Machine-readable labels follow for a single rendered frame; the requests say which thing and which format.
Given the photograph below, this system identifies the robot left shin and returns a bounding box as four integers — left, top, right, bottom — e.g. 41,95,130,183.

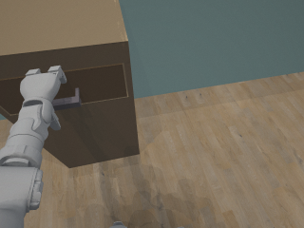
113,221,125,227

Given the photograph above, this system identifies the robot left hand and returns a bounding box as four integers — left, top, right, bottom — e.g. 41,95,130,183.
20,66,67,131

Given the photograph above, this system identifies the left robot upper arm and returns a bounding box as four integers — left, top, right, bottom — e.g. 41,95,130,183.
0,166,44,228

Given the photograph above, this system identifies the robot left forearm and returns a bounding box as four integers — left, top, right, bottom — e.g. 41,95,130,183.
0,97,53,170

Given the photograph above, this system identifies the handle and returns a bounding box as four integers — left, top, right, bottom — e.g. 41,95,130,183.
52,87,82,111

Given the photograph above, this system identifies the drawer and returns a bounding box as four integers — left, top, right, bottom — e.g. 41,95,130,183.
0,63,127,115

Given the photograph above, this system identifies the cabinet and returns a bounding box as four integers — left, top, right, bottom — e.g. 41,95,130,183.
0,0,140,168

